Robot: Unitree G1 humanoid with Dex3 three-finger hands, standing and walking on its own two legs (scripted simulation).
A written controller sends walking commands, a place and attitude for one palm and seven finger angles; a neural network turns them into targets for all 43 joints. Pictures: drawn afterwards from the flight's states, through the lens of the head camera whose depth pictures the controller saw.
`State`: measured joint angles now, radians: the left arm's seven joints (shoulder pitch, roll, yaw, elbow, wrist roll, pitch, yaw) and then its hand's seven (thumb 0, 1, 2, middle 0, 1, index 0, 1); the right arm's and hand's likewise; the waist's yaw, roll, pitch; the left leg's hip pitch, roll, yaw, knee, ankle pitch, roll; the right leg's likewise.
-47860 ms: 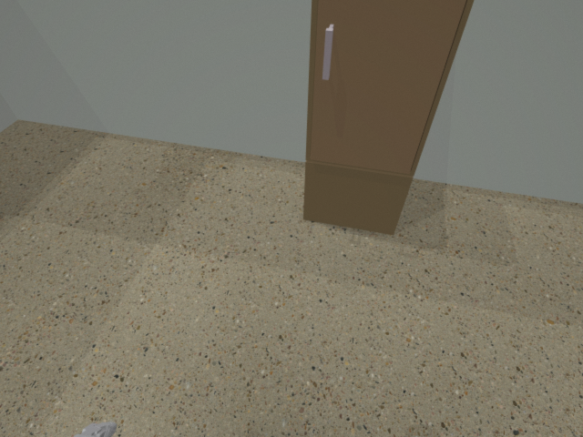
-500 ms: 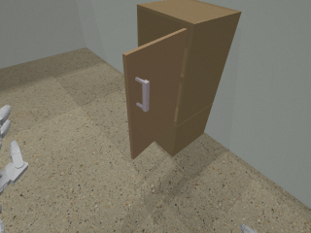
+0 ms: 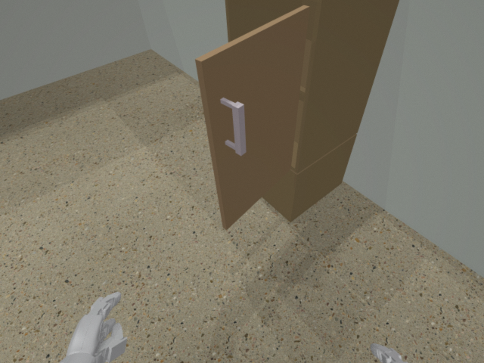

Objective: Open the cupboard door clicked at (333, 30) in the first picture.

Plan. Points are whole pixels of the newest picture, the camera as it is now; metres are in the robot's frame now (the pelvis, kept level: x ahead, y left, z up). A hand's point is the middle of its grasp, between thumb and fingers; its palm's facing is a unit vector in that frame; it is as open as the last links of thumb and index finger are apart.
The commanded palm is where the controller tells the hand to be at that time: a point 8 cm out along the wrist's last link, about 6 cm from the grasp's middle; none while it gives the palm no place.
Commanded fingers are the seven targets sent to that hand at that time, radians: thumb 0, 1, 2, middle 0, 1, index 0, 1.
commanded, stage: let the arm hang, fingers relaxed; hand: left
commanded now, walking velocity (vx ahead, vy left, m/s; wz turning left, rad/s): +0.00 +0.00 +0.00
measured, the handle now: (233, 127) +0.61 +0.05 +0.05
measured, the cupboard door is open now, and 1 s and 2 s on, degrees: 99 99 99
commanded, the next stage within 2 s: look to check the result in 0.92 s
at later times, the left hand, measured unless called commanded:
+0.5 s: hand out of the picture -0.05 +0.20 -0.15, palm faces +0.01 -0.97 -0.23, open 7.3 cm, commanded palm none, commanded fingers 0.00 0.90 0.90 -0.20 -0.30 -0.20 -0.30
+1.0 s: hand out of the picture -0.04 +0.18 -0.16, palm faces +0.02 -0.98 -0.17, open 7.3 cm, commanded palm none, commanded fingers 0.00 0.90 0.90 -0.20 -0.30 -0.20 -0.30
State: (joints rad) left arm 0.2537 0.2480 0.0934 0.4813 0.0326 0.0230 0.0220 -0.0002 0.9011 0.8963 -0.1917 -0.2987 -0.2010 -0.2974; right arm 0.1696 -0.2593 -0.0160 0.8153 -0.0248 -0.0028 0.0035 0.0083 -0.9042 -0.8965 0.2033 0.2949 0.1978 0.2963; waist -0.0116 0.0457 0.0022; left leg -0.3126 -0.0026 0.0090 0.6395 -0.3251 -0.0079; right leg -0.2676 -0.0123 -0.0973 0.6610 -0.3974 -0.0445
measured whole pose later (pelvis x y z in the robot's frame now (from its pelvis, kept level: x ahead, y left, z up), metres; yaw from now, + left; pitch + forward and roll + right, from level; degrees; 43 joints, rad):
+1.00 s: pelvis -0.03 +0.02 +0.02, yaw -2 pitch -2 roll +0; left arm 0.31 0.11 0.02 1.15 0.01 -0.01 0.03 0.00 0.91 0.90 -0.19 -0.30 -0.20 -0.30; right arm 0.34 -0.11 0.00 1.14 -0.02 0.01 -0.04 0.00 -0.91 -0.90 0.20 0.29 0.19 0.30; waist -0.01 0.01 0.04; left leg -0.21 -0.01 0.04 0.42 -0.18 0.02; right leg -0.18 -0.01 -0.07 0.43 -0.23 -0.02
